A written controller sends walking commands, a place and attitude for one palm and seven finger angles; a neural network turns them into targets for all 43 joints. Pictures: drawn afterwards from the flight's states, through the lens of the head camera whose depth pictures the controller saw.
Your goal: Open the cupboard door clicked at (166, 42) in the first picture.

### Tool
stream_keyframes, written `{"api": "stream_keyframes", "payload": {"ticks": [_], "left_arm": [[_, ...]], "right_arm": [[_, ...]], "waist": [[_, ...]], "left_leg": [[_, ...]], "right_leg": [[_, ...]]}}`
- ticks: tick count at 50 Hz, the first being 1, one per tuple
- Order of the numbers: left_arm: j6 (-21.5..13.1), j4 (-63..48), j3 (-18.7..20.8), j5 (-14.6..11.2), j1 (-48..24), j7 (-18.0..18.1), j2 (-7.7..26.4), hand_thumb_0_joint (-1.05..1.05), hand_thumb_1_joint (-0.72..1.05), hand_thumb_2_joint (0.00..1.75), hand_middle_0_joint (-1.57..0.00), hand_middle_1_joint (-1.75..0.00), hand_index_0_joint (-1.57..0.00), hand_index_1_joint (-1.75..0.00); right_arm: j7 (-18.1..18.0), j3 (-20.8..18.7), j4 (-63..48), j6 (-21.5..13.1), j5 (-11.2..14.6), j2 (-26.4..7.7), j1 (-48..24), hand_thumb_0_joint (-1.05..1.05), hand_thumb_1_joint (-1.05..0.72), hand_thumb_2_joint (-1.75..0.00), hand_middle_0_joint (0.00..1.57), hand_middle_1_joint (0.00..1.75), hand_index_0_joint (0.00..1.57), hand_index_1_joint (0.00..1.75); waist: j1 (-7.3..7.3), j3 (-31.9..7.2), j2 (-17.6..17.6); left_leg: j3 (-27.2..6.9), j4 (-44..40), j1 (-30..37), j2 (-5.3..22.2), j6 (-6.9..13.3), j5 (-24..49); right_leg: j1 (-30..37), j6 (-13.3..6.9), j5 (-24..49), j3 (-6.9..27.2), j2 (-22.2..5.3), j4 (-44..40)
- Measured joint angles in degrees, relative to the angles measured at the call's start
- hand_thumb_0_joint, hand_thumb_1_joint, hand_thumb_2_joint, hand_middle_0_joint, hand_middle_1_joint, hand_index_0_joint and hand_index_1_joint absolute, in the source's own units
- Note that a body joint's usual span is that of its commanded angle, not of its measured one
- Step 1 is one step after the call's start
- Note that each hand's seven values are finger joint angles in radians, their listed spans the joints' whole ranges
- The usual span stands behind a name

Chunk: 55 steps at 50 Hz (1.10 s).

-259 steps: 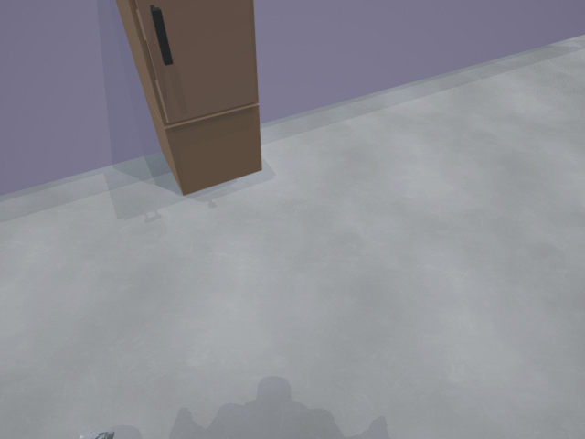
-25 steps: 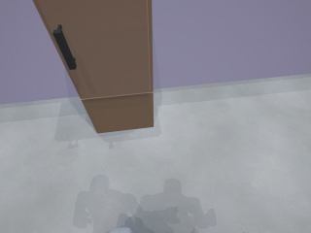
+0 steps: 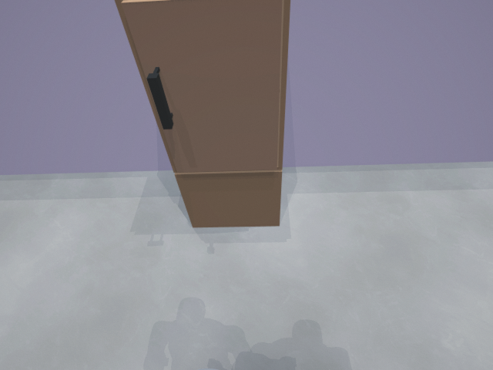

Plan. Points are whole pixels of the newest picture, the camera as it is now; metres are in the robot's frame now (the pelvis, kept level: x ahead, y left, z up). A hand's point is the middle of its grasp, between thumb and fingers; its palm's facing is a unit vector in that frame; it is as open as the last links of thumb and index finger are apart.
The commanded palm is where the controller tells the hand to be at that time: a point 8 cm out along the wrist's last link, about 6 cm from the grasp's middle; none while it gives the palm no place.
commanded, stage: take the last steps up to it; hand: left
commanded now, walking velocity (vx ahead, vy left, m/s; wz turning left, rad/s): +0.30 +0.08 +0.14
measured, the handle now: (162, 98) +0.82 +0.31 +0.00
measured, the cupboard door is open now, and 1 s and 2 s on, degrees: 0 0 0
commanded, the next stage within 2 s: come to a stop and stand still in 0.72 s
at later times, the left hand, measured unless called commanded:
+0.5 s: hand out of the picture +0.06 +0.27 -0.18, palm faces +0.10 -0.98 -0.18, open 7.4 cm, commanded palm none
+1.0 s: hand (150, 280) +0.32 +0.26 -0.16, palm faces +0.08 -0.97 -0.25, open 7.1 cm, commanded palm none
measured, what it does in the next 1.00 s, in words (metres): walks ahead: left foot, then right foot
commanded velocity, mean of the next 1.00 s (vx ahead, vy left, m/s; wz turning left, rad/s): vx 0.13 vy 0.03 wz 0.00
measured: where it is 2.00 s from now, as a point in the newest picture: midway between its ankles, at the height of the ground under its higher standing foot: outside the picture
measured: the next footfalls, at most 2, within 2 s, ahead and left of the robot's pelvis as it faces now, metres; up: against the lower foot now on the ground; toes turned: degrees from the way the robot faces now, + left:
left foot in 0.34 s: +0.14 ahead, +0.19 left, +0.00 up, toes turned +12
right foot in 0.78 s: +0.33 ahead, -0.03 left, +0.00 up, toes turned -6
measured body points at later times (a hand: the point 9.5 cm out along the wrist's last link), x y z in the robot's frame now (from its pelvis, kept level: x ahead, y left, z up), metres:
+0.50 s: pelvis +0.11 +0.09 +0.00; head +0.12 +0.10 +0.45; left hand +0.06 +0.32 -0.16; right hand +0.16 -0.14 -0.14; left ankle +0.10 +0.18 -0.74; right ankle +0.08 -0.04 -0.66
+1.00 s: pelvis +0.26 +0.07 +0.00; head +0.28 +0.05 +0.45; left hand +0.32 +0.31 -0.14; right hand +0.27 -0.15 -0.17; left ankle +0.25 +0.21 -0.70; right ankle +0.29 -0.02 -0.74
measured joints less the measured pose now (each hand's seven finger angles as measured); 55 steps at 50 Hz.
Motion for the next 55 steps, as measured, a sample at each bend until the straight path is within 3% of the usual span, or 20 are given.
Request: {"api": "stream_keyframes", "payload": {"ticks": [2,5,10,15,17,20,22,24,30,37,39,42,45,49,55], "left_arm": [[-0.5,1.0,-0.2,0.0,1.8,0.0,-0.7,0.0,0.91,0.9,-0.2,-0.3,-0.2,-0.3],[-1.1,2.8,-0.3,0.1,4.1,0.0,-1.4,0.0,0.9,0.9,-0.2,-0.3,-0.21,-0.3],[-1.8,5.7,-0.3,0.4,7.7,-0.2,-1.8,0.0,0.9,0.9,-0.2,-0.3,-0.21,-0.3],[-1.3,8.9,0.3,0.5,10.9,-0.2,-1.2,0.0,0.9,0.9,-0.2,-0.3,-0.21,-0.3],[-0.5,10.1,0.5,0.2,12.2,-0.3,-1.1,0.0,0.9,0.9,-0.2,-0.3,-0.21,-0.3],[1.6,11.6,0.9,0.0,10.9,-0.2,-0.1,0.0,0.91,0.9,-0.2,-0.3,-0.2,-0.3],[1.8,11.7,1.2,0.1,9.2,-0.6,0.3,0.0,0.91,0.9,-0.2,-0.3,-0.2,-0.3],[1.5,10.8,1.5,0.2,7.1,-0.9,0.6,0.01,0.91,0.9,-0.19,-0.3,-0.2,-0.3],[0.8,6.4,1.7,0.2,0.2,-1.0,0.9,0.0,0.91,0.9,-0.19,-0.3,-0.2,-0.3],[0.4,3.2,1.5,0.0,-6.0,-1.1,-0.2,0.0,0.91,0.9,-0.19,-0.3,-0.2,-0.3],[-0.7,2.6,1.3,0.2,-6.6,-1.1,-0.3,0.0,0.91,0.9,-0.19,-0.3,-0.2,-0.3],[-2.6,2.7,0.9,-0.2,-7.0,-0.8,-1.3,0.0,0.91,0.9,-0.19,-0.3,-0.2,-0.3],[-2.3,3.4,0.4,-0.5,-5.5,0.2,-2.5,0.0,0.91,0.9,-0.19,-0.3,-0.2,-0.3],[-1.1,4.0,1.0,-0.3,-4.6,1.5,-1.6,-0.02,0.95,0.9,-0.2,-0.3,-0.21,-0.3],[1.8,4.1,1.2,0.1,-3.8,1.5,-0.3,-0.01,0.93,0.9,-0.2,-0.3,-0.21,-0.3]], "right_arm": [[0.5,-0.4,0.4,-0.3,-0.2,-0.4,0.8,0.01,-0.9,-0.9,0.2,0.3,0.2,0.3],[0.8,-0.8,0.9,-0.7,-0.2,-0.7,2.2,0.01,-0.9,-0.9,0.2,0.29,0.2,0.3],[1.1,-0.7,1.9,-0.9,-0.1,-0.4,2.6,0.01,-0.91,-0.9,0.2,0.29,0.2,0.3],[1.2,0.1,1.8,-2.4,0.1,0.9,1.3,0.01,-0.91,-0.9,0.2,0.29,0.2,0.3],[0.9,0.4,1.1,-4.1,0.1,1.2,0.9,0.01,-0.91,-0.9,0.2,0.29,0.2,0.3],[-0.4,0.9,0.8,-5.9,-0.2,3.4,0.3,0.01,-0.91,-0.9,0.2,0.29,0.2,0.3],[-1.6,0.6,0.9,-6.4,0.1,4.1,1.2,0.0,-0.92,-0.9,0.2,0.3,0.2,0.3],[-2.1,0.7,1.6,-6.8,0.1,4.0,2.6,0.0,-0.94,-0.9,0.2,0.3,0.2,0.3],[-2.3,1.3,5.1,-6.9,0.3,4.7,7.7,0.0,-0.93,-0.9,0.2,0.3,0.2,0.3],[-2.1,1.3,8.2,-6.0,-0.3,5.8,11.4,0.01,-0.91,-0.9,0.2,0.3,0.2,0.3],[-2.0,1.3,8.7,-5.8,-0.1,6.1,12.4,0.01,-0.91,-0.9,0.2,0.3,0.2,0.3],[-1.7,1.4,9.3,-4.7,0.5,5.8,11.4,0.01,-0.91,-0.9,0.2,0.3,0.2,0.3],[-2.0,1.2,8.5,-3.9,0.6,4.9,9.0,0.01,-0.91,-0.9,0.2,0.3,0.2,0.3],[-2.6,1.0,5.9,-3.1,1.0,4.2,5.0,0.01,-0.91,-0.9,0.2,0.29,0.2,0.3],[-2.5,0.0,2.2,-1.5,0.9,2.4,-1.0,0.01,-0.92,-0.9,0.2,0.29,0.2,0.3]], "waist": [[-0.21,-0.5,-0.1],[-0.45,-1.0,-0.6],[0.66,-0.7,-1.6],[2.23,-0.1,-3.1],[2.05,-0.1,-3.2],[1.49,1.0,-5.0],[0.71,0.8,-5.1],[0.17,0.3,-5.1],[-0.67,-0.7,-4.6],[-3.01,0.4,-2.8],[-3.26,0.7,-2.3],[-3.28,1.9,-0.7],[-2.62,1.8,-0.3],[-1.79,1.4,-0.7],[-0.32,3.0,-1.6]], "left_leg": [[0.7,4.9,-2.6,1.1,-0.5,3.9],[1.7,5.0,-4.2,3.2,-1.4,7.7],[3.3,-4.6,-3.4,5.6,-1.6,9.1],[6.3,-18.7,1.9,5.5,-0.5,8.7],[7.1,-23.6,4.9,5.1,0.3,10.3],[8.8,-20.4,5.6,4.2,1.7,8.7],[9.6,-23.0,8.0,3.6,2.0,8.7],[10.1,-26.9,10.8,2.8,2.2,9.7],[10.5,-35.0,17.6,0.7,2.6,10.8],[10.6,-33.2,21.8,1.1,0.8,5.5],[10.3,-28.1,21.1,2.2,-0.1,1.5],[6.5,-7.2,13.0,4.1,0.8,-4.8],[4.0,4.8,5.0,4.2,0.4,-2.6],[3.2,-3.2,0.8,4.6,-1.3,0.3],[3.2,-11.1,0.3,3.6,-2.0,3.0]], "right_leg": [[2.0,0.3,1.2,-0.5,-0.5,-3.1],[4.7,0.9,2.1,-1.7,-1.3,-6.6],[7.7,2.3,1.8,-3.2,-2.5,-9.2],[8.8,4.8,-1.6,-3.8,-4.1,-6.6],[7.0,4.7,-5.4,-3.4,-4.8,-0.4],[-1.6,2.2,-11.3,1.2,-4.3,20.3],[-7.2,1.2,-8.4,1.6,-3.5,29.3],[-11.3,1.1,-4.8,1.1,-3.2,32.0],[-16.6,2.0,1.7,0.6,-3.1,23.9],[-12.8,1.3,3.7,0.0,-2.0,8.0],[-9.4,0.1,7.3,-0.7,-0.9,2.8],[-8.4,-2.3,4.3,-2.3,0.5,5.6],[-5.1,-2.0,4.1,-2.8,1.2,1.7],[-2.8,-2.0,5.3,-2.6,1.4,-2.4],[-2.5,-0.6,3.7,-2.0,0.6,-0.4]]}}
